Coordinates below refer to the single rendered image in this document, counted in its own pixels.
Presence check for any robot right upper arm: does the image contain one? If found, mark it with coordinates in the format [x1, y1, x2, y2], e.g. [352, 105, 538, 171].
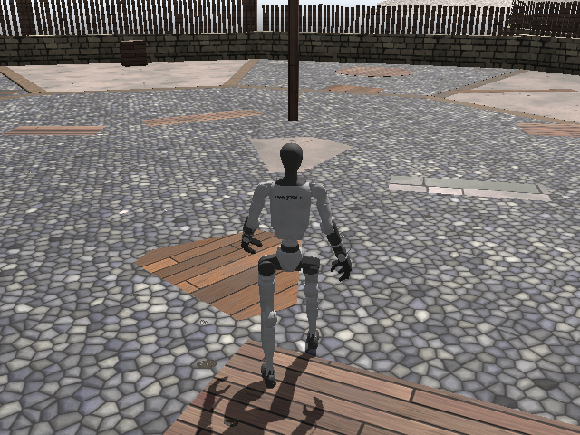
[309, 183, 334, 235]

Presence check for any robot right forearm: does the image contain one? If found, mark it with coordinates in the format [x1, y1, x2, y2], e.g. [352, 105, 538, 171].
[327, 220, 348, 262]

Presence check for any robot left forearm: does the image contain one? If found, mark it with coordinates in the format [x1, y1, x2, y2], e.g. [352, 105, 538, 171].
[242, 215, 256, 243]

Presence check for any robot torso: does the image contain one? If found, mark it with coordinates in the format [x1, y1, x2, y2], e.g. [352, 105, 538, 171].
[269, 178, 312, 272]

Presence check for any robot right shin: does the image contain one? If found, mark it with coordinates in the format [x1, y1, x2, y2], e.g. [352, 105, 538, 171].
[306, 283, 318, 338]

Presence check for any robot left upper arm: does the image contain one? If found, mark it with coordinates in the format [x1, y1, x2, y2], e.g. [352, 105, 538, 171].
[246, 181, 273, 229]

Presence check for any left robot hand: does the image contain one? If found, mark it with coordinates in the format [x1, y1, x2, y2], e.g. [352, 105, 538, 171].
[241, 238, 262, 254]

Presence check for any right robot hand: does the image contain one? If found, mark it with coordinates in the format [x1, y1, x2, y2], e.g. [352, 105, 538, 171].
[331, 257, 352, 282]

